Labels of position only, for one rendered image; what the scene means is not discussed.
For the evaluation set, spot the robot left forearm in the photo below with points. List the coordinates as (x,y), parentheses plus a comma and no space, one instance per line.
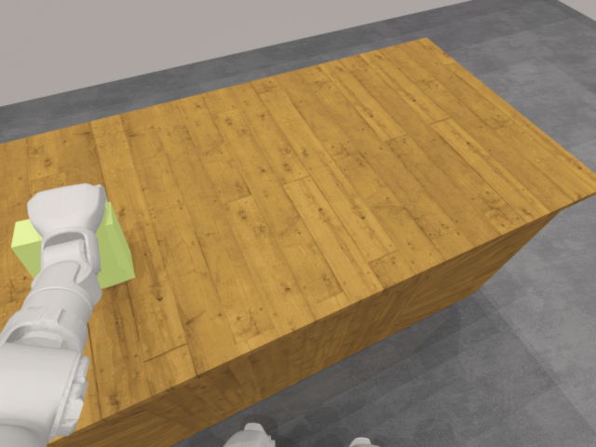
(56,311)

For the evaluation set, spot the robot left upper arm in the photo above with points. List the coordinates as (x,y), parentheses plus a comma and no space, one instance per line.
(42,392)

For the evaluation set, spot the table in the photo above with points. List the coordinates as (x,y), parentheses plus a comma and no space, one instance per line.
(281,225)

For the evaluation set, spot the sponge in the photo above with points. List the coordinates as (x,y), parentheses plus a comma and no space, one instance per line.
(116,262)

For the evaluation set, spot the left robot shin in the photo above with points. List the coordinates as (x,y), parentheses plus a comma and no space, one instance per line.
(254,426)

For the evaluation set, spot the robot left hand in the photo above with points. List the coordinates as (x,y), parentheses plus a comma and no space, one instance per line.
(79,205)

